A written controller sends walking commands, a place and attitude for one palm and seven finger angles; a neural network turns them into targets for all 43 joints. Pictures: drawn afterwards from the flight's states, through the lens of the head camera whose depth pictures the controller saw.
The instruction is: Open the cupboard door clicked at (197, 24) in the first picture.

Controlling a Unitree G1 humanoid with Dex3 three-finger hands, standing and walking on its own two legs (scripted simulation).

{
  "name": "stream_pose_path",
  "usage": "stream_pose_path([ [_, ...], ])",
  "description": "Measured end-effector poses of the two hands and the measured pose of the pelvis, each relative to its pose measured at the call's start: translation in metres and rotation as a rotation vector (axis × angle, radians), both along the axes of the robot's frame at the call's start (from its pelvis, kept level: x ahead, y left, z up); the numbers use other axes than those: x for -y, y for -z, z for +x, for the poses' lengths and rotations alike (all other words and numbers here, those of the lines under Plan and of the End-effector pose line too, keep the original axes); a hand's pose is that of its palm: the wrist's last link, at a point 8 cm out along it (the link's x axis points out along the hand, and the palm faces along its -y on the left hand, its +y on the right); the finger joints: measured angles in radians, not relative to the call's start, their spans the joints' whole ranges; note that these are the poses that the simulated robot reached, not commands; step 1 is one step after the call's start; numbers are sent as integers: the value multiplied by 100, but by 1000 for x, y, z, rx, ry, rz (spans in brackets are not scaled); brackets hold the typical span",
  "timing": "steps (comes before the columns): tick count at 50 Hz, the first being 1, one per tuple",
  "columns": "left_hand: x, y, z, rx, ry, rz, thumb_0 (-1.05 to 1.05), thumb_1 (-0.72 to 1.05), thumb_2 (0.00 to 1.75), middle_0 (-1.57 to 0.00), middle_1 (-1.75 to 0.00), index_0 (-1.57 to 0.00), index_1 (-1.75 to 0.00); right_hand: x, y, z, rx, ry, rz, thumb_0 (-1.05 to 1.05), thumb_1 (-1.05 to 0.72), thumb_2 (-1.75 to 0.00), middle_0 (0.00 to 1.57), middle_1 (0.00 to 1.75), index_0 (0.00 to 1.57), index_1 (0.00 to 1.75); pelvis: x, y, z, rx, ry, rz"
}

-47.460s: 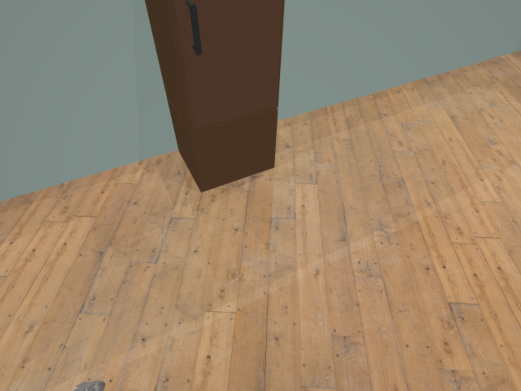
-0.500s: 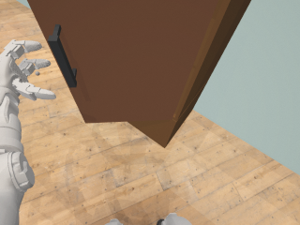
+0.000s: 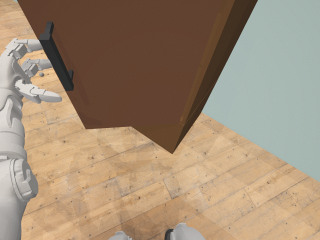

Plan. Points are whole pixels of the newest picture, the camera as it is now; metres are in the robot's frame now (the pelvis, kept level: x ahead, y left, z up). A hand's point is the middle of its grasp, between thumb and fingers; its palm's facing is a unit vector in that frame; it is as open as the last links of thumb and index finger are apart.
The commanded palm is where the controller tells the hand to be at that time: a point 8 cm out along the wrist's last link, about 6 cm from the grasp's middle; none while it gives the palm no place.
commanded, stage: slide the fingers in behind the handle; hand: left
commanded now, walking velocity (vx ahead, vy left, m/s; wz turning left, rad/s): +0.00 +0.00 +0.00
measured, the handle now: (60, 59) +0.53 +0.22 +0.11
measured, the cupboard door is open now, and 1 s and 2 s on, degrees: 41 41 41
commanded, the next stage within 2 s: close the thumb around the handle in 1.28 s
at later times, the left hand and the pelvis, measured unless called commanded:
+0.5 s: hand (53, 76) +0.48 +0.22 +0.11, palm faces +0.04 -1.00 +0.02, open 14.0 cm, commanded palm +0.45 +0.26 +0.10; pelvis +0.01 +0.00 +0.00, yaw +0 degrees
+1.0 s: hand (67, 76) +0.48 +0.19 +0.10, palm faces +0.05 -1.00 +0.02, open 14.0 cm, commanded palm +0.45 +0.24 +0.10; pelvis +0.00 +0.00 +0.00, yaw +0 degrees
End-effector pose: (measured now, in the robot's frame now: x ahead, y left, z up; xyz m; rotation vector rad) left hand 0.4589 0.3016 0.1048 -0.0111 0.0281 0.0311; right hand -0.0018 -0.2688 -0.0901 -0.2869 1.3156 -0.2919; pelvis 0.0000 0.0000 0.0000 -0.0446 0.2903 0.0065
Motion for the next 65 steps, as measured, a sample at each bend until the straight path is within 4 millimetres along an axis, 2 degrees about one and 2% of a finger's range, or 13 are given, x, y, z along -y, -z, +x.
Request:
stream_pose_path([
  [12, 12, 0, 0, 5, -9, -7, -2, -50, 30, -29, -120, -30, -120, -7, 4, 15, 34, -6, 33, 1, -90, -90, 20, 30, 21, 30, 0, -2, 5, 8, 4, 2],
  [27, 28, 0, -5, 15, -7, -11, -2, -50, 30, -29, -120, -30, -120, -6, 5, 35, 89, -37, 43, 1, -90, -90, 20, 30, 21, 30, 0, -2, 5, 23, -2, 5],
  [33, 36, 3, -4, -1, -7, -7, -1, -50, 30, -29, -120, -30, -120, -5, 6, 33, 90, -40, 43, 1, -90, -90, 20, 30, 21, 30, 1, -1, 2, 25, -6, 7],
  [47, 56, 1, -4, 16, -7, -15, -1, -50, 30, -29, -120, -30, -120, -6, 9, 12, 61, -11, 67, 1, -90, -90, 20, 30, 20, 30, 4, -2, 0, 32, 5, 12],
  [65, 54, 2, 1, 2, -12, -4, -1, -50, 30, -29, -120, -30, -120, 1, 8, 8, 60, -19, 43, 1, -90, -90, 20, 30, 20, 30, 6, 0, -5, 21, -1, 13],
])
